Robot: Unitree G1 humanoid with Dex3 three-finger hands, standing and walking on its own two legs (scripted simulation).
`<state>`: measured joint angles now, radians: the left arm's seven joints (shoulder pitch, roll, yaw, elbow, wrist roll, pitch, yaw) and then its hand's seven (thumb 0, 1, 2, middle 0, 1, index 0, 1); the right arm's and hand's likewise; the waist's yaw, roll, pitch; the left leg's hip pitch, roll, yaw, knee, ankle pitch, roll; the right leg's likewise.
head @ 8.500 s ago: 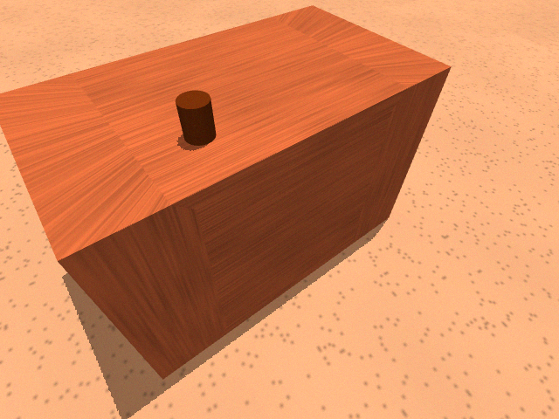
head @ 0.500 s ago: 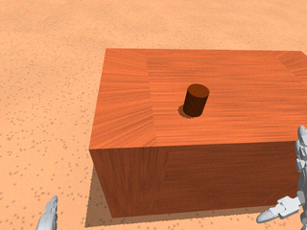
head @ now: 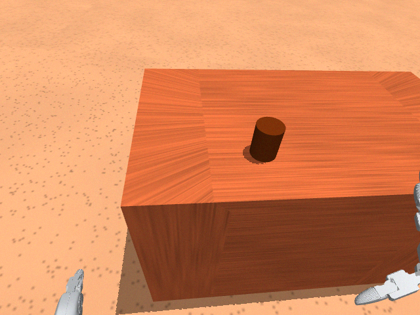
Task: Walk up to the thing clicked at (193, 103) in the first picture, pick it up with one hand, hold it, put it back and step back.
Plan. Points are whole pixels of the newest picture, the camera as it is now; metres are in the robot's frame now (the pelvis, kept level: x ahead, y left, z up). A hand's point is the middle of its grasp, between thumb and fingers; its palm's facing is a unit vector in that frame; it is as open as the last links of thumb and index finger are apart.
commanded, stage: go down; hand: right
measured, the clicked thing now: (266, 139) +0.54 -0.18 +0.02
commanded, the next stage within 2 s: none
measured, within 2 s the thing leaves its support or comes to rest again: neither
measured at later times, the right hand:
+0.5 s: hand (387, 203) +0.25 -0.29 +0.14, palm faces +0.29 +0.92 -0.27, open 17.4 cm
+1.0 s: hand (379, 161) +0.34 -0.32 +0.15, palm faces +0.08 +1.00 -0.01, open 17.6 cm
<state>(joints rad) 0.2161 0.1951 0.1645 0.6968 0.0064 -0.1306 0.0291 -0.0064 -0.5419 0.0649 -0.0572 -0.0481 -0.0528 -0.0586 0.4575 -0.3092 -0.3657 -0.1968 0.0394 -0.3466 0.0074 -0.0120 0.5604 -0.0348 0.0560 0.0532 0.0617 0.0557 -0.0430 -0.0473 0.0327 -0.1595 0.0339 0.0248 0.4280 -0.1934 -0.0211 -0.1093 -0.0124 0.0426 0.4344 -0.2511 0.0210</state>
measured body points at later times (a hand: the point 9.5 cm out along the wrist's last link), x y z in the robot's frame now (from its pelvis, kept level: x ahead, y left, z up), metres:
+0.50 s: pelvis +0.01 +0.00 +0.00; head -0.01 +0.01 +0.45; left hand +0.17 +0.26 -0.09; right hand +0.23 -0.34 +0.16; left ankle +0.03 +0.13 -0.74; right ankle +0.00 -0.14 -0.74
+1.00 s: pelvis +0.01 -0.01 +0.00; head +0.00 +0.00 +0.45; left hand +0.15 +0.26 -0.09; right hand +0.33 -0.37 +0.15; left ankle +0.03 +0.13 -0.74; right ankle +0.00 -0.14 -0.74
